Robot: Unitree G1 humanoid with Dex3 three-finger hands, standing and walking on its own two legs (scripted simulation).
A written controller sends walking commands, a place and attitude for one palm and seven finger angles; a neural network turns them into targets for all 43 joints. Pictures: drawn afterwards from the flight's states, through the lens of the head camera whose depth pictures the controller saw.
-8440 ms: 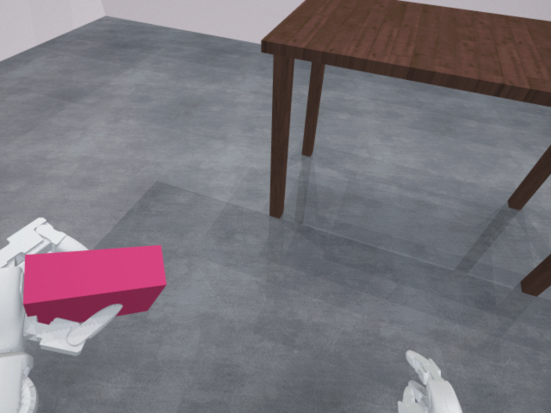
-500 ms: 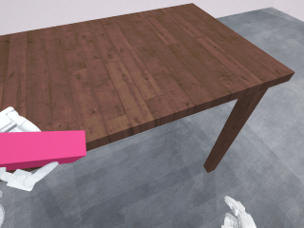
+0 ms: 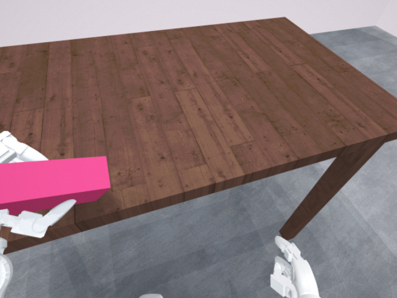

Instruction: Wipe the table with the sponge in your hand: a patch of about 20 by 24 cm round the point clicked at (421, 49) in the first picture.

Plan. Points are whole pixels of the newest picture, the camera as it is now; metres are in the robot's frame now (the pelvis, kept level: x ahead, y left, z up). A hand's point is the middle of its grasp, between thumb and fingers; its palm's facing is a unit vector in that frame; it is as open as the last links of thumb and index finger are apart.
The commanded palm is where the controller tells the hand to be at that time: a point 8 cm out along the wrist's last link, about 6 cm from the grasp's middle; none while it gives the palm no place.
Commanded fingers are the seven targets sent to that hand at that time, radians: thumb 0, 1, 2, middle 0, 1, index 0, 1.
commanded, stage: come to a stop and stand still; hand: left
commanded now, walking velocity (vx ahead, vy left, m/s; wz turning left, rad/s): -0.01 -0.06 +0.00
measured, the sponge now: (71, 184) +0.24 +0.21 +0.16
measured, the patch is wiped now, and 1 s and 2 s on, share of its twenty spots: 0.00 0.00 0.00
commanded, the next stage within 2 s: look again from close up in 0.66 s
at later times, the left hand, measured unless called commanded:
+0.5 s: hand (26, 177) +0.24 +0.27 +0.18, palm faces +0.42 -0.85 -0.33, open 9.3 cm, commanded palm +0.18 +0.30 +0.19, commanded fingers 0.00 0.10 1.30 -1.20 -1.60 -1.20 -1.60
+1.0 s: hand (21, 169) +0.25 +0.29 +0.18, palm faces +0.33 -0.83 -0.44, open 9.3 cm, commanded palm +0.19 +0.32 +0.19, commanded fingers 0.00 0.10 1.30 -1.20 -1.60 -1.20 -1.60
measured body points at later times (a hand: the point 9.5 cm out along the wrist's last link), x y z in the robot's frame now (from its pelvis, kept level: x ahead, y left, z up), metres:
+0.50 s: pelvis +0.02 +0.02 +0.02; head +0.03 +0.04 +0.47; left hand +0.21 +0.32 +0.19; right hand +0.19 -0.21 -0.06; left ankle +0.06 +0.14 -0.72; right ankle +0.01 -0.10 -0.72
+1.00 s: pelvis +0.01 +0.05 +0.01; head +0.05 +0.05 +0.46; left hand +0.23 +0.33 +0.20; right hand +0.18 -0.18 -0.07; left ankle +0.06 +0.14 -0.72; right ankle +0.01 -0.10 -0.72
